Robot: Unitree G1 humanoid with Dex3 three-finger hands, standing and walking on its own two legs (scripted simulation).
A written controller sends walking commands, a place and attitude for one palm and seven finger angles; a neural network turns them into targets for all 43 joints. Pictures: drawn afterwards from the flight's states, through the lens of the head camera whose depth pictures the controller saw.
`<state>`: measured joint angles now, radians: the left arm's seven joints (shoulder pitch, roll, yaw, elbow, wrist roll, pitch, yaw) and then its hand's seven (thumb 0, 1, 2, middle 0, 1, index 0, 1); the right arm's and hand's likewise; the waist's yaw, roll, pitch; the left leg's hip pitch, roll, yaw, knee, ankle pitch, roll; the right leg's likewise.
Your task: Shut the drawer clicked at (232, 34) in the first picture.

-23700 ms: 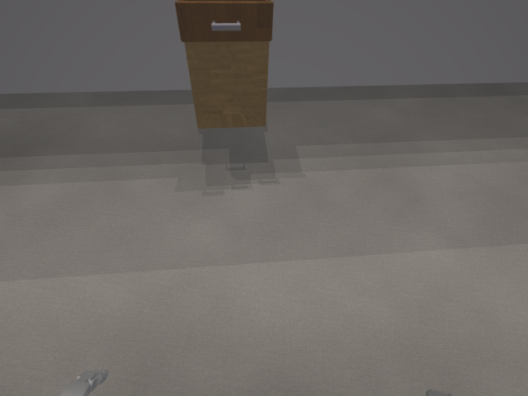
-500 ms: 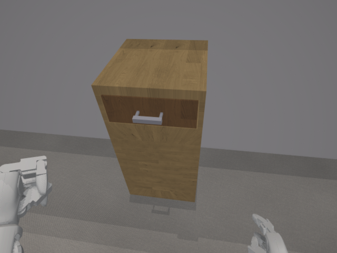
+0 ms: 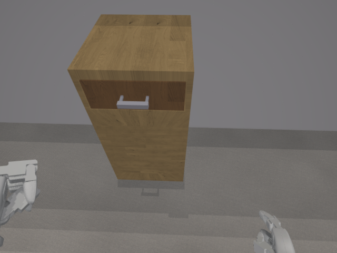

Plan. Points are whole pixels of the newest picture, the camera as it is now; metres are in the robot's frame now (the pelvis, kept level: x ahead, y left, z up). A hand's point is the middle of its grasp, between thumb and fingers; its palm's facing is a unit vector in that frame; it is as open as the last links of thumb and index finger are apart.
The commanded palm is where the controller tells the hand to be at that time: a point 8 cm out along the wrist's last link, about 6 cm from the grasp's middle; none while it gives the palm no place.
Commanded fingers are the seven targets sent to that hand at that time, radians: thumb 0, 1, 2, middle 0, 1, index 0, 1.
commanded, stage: step back with the hand held close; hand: left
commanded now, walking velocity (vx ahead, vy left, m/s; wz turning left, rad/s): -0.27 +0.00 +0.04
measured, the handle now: (133, 101) +0.61 +0.17 -0.04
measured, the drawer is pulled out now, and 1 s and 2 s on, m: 0.00 0.00 0.00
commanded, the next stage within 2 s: stop stepping back and stand still in 1.12 s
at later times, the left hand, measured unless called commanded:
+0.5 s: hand (11, 226) +0.14 +0.24 +0.16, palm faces +0.35 -0.78 -0.52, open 3.2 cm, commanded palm +0.06 +0.29 +0.18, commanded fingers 0.00 0.90 0.90 -1.40 -1.60 -1.40 -1.60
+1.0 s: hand out of the picture +0.05 +0.25 +0.16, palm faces +0.39 -0.79 -0.47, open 3.2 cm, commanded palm -0.03 +0.28 +0.18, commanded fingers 0.00 0.90 0.90 -1.40 -1.60 -1.40 -1.60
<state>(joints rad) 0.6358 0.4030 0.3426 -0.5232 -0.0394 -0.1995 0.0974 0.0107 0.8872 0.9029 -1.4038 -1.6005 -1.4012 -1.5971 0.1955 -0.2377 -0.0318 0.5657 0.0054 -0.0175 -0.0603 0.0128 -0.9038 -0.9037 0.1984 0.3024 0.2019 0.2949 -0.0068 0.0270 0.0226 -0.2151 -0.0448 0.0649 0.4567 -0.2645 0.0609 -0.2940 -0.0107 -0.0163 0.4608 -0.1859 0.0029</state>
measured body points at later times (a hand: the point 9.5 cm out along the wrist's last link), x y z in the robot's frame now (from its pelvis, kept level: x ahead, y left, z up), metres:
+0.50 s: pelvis -0.06 +0.00 -0.01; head -0.03 +0.01 +0.44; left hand +0.11 +0.28 +0.19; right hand +0.11 -0.24 -0.09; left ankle -0.02 +0.07 -0.74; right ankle -0.01 -0.12 -0.73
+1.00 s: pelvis -0.13 +0.00 -0.01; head -0.10 +0.03 +0.43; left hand +0.03 +0.29 +0.18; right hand +0.05 -0.25 -0.08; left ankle -0.09 +0.10 -0.74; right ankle -0.05 -0.13 -0.72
